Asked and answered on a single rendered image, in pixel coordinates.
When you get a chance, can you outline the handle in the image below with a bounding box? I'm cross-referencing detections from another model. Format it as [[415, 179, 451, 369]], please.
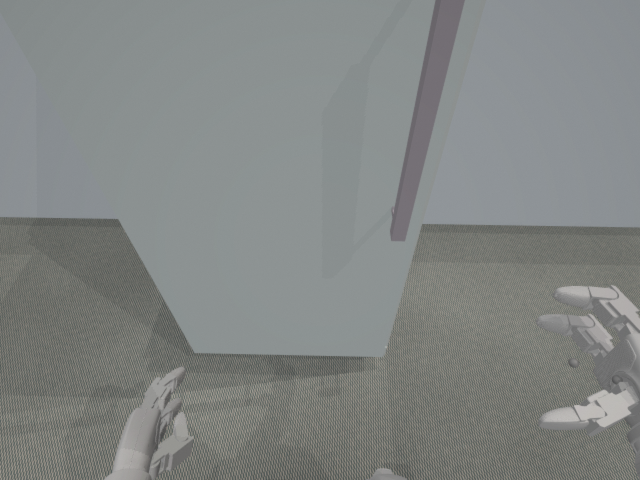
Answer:
[[390, 0, 465, 241]]

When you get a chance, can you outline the fridge door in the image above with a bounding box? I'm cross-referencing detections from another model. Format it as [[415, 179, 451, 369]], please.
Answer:
[[0, 0, 481, 357]]

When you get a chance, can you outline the robot right hand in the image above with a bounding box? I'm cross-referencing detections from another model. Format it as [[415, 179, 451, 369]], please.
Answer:
[[536, 285, 640, 436]]

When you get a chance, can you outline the robot right shin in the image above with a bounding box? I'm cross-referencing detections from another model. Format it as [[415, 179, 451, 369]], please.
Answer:
[[372, 468, 393, 477]]

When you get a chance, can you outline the robot left hand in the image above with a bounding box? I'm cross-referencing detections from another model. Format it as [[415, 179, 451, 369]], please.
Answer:
[[112, 367, 193, 480]]

